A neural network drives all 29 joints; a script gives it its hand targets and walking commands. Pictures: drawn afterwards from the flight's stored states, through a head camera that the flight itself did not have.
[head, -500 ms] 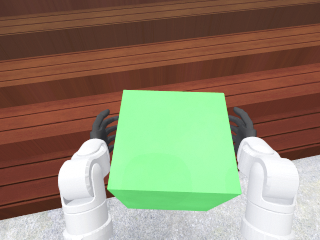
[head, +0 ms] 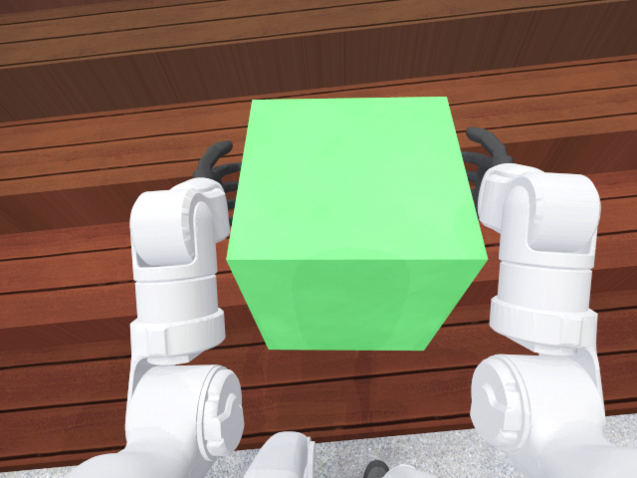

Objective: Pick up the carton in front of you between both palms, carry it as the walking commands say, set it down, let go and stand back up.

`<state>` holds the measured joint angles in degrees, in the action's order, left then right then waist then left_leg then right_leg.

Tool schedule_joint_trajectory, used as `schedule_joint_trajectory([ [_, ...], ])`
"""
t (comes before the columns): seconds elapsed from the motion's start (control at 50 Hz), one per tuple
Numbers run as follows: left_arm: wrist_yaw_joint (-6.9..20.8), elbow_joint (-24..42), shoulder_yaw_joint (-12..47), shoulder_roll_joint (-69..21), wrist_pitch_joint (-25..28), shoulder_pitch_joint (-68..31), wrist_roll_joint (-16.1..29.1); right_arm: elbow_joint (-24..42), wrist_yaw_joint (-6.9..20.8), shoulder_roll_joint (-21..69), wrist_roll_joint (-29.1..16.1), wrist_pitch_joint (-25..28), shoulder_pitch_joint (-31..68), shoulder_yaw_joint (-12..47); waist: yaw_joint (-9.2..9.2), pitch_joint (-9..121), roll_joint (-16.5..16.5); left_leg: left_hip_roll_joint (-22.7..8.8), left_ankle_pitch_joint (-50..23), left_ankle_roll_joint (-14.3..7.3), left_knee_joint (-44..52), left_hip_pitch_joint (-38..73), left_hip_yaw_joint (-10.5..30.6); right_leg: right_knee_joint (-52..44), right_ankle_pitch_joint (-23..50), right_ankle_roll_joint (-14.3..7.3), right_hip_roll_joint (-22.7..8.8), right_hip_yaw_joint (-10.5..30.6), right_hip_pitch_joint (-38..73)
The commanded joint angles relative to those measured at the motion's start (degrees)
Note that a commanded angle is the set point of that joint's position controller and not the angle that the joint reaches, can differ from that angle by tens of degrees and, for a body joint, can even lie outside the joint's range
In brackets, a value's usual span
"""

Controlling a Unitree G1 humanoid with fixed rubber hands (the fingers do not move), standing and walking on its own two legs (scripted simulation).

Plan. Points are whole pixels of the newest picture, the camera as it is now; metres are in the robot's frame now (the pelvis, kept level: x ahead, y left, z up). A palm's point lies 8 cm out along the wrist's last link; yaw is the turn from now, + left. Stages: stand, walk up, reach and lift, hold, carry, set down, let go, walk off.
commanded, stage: carry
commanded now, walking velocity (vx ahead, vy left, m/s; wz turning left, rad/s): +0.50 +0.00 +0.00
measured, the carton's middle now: (347, 238) +0.39 +0.02 +0.06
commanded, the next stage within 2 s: none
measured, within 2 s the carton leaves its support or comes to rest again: neither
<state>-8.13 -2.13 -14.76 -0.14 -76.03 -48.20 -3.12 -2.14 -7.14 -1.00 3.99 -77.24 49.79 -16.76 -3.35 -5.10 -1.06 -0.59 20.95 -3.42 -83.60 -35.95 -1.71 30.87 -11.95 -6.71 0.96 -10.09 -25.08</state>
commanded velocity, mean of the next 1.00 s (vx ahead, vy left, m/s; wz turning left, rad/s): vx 0.50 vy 0.00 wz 0.00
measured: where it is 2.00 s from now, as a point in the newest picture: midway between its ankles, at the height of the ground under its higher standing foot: (310, 22)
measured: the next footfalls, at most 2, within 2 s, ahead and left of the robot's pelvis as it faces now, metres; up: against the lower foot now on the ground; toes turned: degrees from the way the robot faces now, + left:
left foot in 0.30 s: +0.42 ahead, +0.11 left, +0.16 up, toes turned +3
right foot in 0.76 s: +0.75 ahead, -0.07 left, +0.33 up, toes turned -8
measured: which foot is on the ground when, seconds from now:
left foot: up 0.00-0.28, down 0.30-0.78, up 0.80-1.00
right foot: down 0.00-0.32, up 0.34-0.74, down 0.76-1.00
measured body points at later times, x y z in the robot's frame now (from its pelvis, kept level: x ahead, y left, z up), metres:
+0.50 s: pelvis +0.35 +0.06 +0.14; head +0.44 +0.04 +0.58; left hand +0.75 +0.14 +0.24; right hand +0.70 -0.16 +0.23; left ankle +0.38 +0.11 -0.57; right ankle +0.26 -0.05 -0.36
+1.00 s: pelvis +0.65 +0.02 +0.31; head +0.69 +0.05 +0.76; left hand +1.02 +0.24 +0.48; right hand +1.08 -0.05 +0.49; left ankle +0.60 +0.12 -0.21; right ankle +0.71 -0.06 -0.40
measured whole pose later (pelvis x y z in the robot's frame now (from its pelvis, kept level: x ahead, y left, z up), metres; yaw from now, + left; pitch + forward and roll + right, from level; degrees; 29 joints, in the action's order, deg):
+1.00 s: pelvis +0.65 +0.02 +0.31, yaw +1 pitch +3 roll -3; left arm -12.4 -11.6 -10.5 2.7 -77.5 -56.0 2.7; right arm -5.9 -4.2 -1.3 8.3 -79.7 54.3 -24.6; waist -12.5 -2.6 0.4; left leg 2.0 14.1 -6.8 -100.5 -44.3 1.9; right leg 35.1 -13.6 -6.5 1.4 -11.6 -24.7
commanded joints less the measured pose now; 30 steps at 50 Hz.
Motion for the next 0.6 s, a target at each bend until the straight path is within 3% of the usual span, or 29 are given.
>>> schedule_joint_trajectory([
  [0.0,13.23,15.01,35.22,-62.28,1.43,-46.88,27.76,9.50,9.49,60.48,-21.70,2.36,39.51,34.98,0.27,38.59,5.20,-1.51,-1.47,-0.58,-5.14,-16.42,0.20,-5.25,26.31,-6.55,-17.26,22.00,40.89],
  [0.04,12.65,18.65,36.55,-60.30,1.72,-44.89,26.87,12.15,8.86,59.07,-19.92,2.84,36.45,36.50,-1.16,39.72,7.82,-0.23,0.77,-1.48,-12.49,-24.05,-1.95,-4.86,30.99,-8.06,-18.01,21.69,45.73],
  [0.06,12.47,20.05,37.41,-59.17,1.80,-43.95,26.29,13.35,8.70,58.30,-19.32,2.95,35.32,37.38,-2.00,40.00,8.90,-0.54,3.89,-2.01,-18.65,-30.33,-2.22,-4.44,29.86,-9.42,-18.91,22.92,49.22],
  [0.08,12.43,20.79,38.25,-58.18,1.83,-42.85,26.15,13.97,8.66,57.52,-18.93,3.02,34.41,38.44,-2.79,39.35,7.54,-0.96,6.17,-2.56,-24.17,-36.96,-2.40,-4.22,30.03,-9.96,-19.58,24.11,53.04],
  [0.1,12.55,21.04,39.31,-57.48,1.82,-41.74,26.15,13.70,8.70,57.01,-18.43,3.10,33.29,39.57,-4.57,38.72,8.40,-1.14,10.53,-3.63,-32.99,-45.17,-1.42,-4.56,30.76,-11.06,-21.29,26.96,57.78],
  [0.14,13.22,20.39,41.13,-56.02,1.85,-40.20,26.63,13.50,8.93,55.39,-17.92,3.39,32.23,40.54,-5.57,34.30,4.85,-2.63,17.24,-4.42,-41.16,-58.28,0.86,-5.22,28.75,-10.05,-21.93,27.38,62.65],
  [0.16,13.76,20.41,41.49,-55.62,1.93,-39.79,27.36,12.82,8.99,53.98,-16.99,3.38,31.33,40.76,-3.91,32.14,2.99,-3.20,17.90,-4.17,-34.77,-54.65,-1.18,-8.13,24.43,-7.63,-18.83,23.14,57.54],
  [0.18,14.29,18.59,41.89,-55.46,1.73,-39.27,27.89,11.62,9.03,53.16,-16.34,3.29,31.37,40.46,-3.21,28.25,3.66,-4.01,17.99,-4.23,-27.13,-50.36,-3.60,-12.28,21.92,-6.19,-16.56,19.95,51.22],
  [0.2,14.80,19.23,42.62,-56.23,1.83,-40.28,28.74,12.05,9.00,53.24,-16.75,3.63,31.51,40.72,0.19,26.77,2.16,-4.38,14.34,-3.91,-10.47,-33.02,-6.40,-17.98,29.42,-4.73,-12.98,12.47,37.18],
  [0.22,15.23,17.58,42.06,-56.38,1.57,-40.99,29.16,11.28,8.77,52.39,-16.76,3.58,32.03,40.63,2.38,24.65,4.95,-1.37,9.42,-4.72,6.41,-12.61,-10.56,-21.11,44.15,-3.78,-8.82,5.60,22.18],
  [0.24,15.49,15.76,41.64,-55.83,1.13,-39.26,28.88,8.98,8.60,51.74,-16.90,3.47,29.78,41.07,4.55,30.63,9.92,4.53,-0.87,-5.23,9.46,4.33,-16.73,-15.70,81.82,-4.72,-9.85,3.59,16.99],
  [0.26,15.66,14.75,41.04,-55.44,1.12,-38.62,27.89,8.98,8.81,53.60,-17.55,3.55,29.60,41.97,8.31,37.16,17.49,6.55,-5.16,-5.90,14.04,12.18,-15.29,-5.46,101.10,-4.36,-11.79,2.09,20.80],
  [0.28,15.86,14.30,40.49,-55.84,1.33,-38.32,26.98,10.58,9.21,55.69,-19.27,3.78,30.72,43.27,14.81,43.54,18.03,7.67,-9.14,-5.75,24.76,21.40,-12.86,10.56,107.39,-2.75,-12.36,1.80,24.40],
  [0.3,16.05,14.39,40.16,-56.33,1.75,-38.53,26.24,11.37,9.88,58.70,-20.73,4.14,31.58,44.78,17.75,49.01,10.10,6.73,-17.31,-7.27,39.03,33.00,-3.16,28.67,83.81,-0.01,-9.97,4.53,20.86],
  [0.32,16.07,14.02,39.86,-57.18,2.18,-36.40,24.40,11.23,10.67,58.79,-22.63,5.27,31.74,44.51,13.80,54.51,-17.27,-14.90,-60.95,-20.24,51.15,51.29,35.31,59.32,2.33,7.12,5.70,8.20,-3.03],
  [0.34,15.39,11.27,38.59,-54.84,2.42,-33.61,22.12,8.50,11.62,62.61,-24.93,5.38,28.93,46.68,13.87,61.31,-14.01,-17.00,-65.42,-23.01,51.13,54.17,45.51,79.68,-2.52,5.57,10.40,20.80,-5.26],
  [0.36,14.82,11.06,36.86,-55.65,3.26,-31.65,20.05,10.37,12.62,64.16,-27.13,5.94,30.92,47.58,12.04,57.54,-8.32,-14.95,-53.25,-20.08,48.71,54.52,40.28,84.37,-2.20,4.14,8.26,23.51,-11.98],
  [0.38,14.34,12.66,34.81,-55.24,3.77,-32.07,18.07,12.44,13.50,66.79,-29.45,6.54,34.87,48.78,10.95,50.84,-3.89,-13.84,-40.02,-16.51,50.15,51.91,37.04,83.18,-3.17,3.10,6.21,20.76,-17.35],
  [0.42,13.33,12.62,33.51,-52.85,4.32,-33.13,14.89,13.79,14.68,69.45,-33.49,7.10,40.88,50.29,10.08,38.10,-0.12,-11.48,-24.19,-12.06,53.86,46.34,29.79,80.38,-4.33,1.04,2.83,18.22,-26.90],
  [0.44,12.92,10.88,33.78,-52.21,4.67,-31.82,14.17,13.28,15.05,69.67,-34.34,7.39,41.54,50.35,9.50,36.94,1.07,-11.20,-24.61,-11.47,55.53,46.61,26.47,77.84,-4.27,0.69,1.43,16.27,-28.11],
  [0.46,12.54,10.08,33.24,-51.70,5.25,-30.98,13.04,12.39,15.33,69.85,-34.59,7.54,41.95,50.50,10.20,35.54,2.20,-11.80,-28.15,-10.88,56.76,49.63,24.17,75.30,-5.96,0.46,0.83,14.12,-31.67],
  [0.48,12.24,9.15,33.17,-51.03,5.69,-29.80,12.13,11.49,15.53,69.69,-34.61,7.67,41.06,50.29,9.69,34.35,4.48,-12.71,-34.14,-11.15,57.25,50.89,22.81,68.90,-8.44,0.37,-0.44,11.79,-32.95],
  [0.5,11.86,7.78,33.21,-50.39,5.91,-28.55,11.35,10.71,15.78,69.35,-34.27,7.58,40.31,49.60,10.59,32.12,4.78,-13.02,-42.14,-11.01,57.68,52.53,20.51,66.14,-10.49,0.46,-0.98,9.27,-35.08],
  [0.52,11.60,6.56,32.99,-50.27,5.87,-27.20,11.09,9.47,15.99,67.78,-33.83,7.33,39.14,48.59,10.38,32.46,3.54,-13.80,-48.34,-10.95,57.42,53.92,19.48,64.87,-9.98,0.36,-1.46,8.17,-37.26],
  [0.54,11.21,5.34,33.13,-49.33,5.63,-26.91,10.38,8.30,16.29,67.29,-33.47,6.84,38.48,47.35,11.10,32.95,-0.70,-14.56,-50.84,-12.57,58.53,56.28,18.79,72.53,-12.42,-0.08,-0.73,5.67,-42.22],
  [0.56,10.85,4.46,33.51,-49.24,5.19,-27.32,10.58,6.77,16.54,65.88,-33.23,6.31,38.28,45.86,11.83,32.47,-2.97,-15.47,-48.29,-13.45,59.25,60.37,19.23,80.66,-16.03,-0.70,-1.39,5.36,-50.36],
  [0.58,10.48,4.64,33.27,-48.28,5.00,-29.11,10.84,5.43,16.89,64.31,-33.13,5.81,38.40,44.26,11.42,30.98,-3.30,-16.09,-42.31,-13.40,60.78,62.80,18.82,85.04,-18.55,-1.19,-2.58,5.87,-56.67],
])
